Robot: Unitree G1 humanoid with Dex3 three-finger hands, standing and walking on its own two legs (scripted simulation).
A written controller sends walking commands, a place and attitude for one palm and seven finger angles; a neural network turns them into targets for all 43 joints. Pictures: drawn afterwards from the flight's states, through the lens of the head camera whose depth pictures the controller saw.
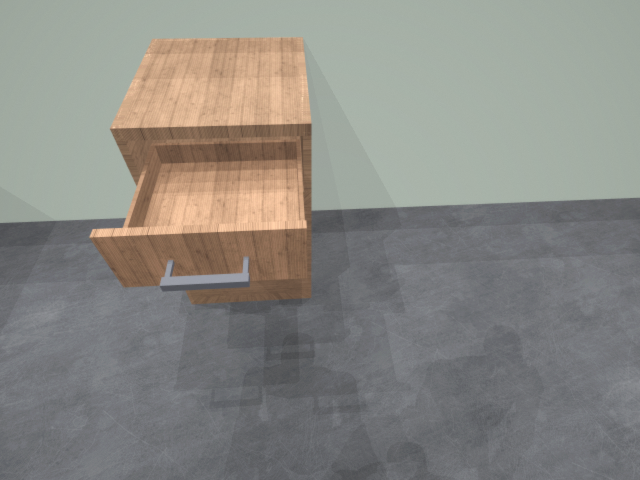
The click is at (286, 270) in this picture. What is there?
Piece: drawer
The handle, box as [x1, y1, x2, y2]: [160, 256, 249, 291]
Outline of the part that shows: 248,256 243,258 243,272 233,274 172,277 171,273 174,263 173,260 168,260 165,275 161,278 160,287 164,291 249,286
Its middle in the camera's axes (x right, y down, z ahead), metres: -0.22 +0.07 +0.74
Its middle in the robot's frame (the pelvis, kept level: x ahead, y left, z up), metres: +0.49 +0.25 -0.15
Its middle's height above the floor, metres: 0.63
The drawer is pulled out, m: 0.28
